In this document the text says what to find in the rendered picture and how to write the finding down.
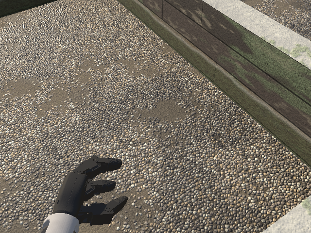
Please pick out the robot left forearm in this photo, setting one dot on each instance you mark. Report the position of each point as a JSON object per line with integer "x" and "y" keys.
{"x": 60, "y": 223}

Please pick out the robot left hand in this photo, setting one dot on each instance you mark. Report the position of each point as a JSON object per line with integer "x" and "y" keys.
{"x": 78, "y": 187}

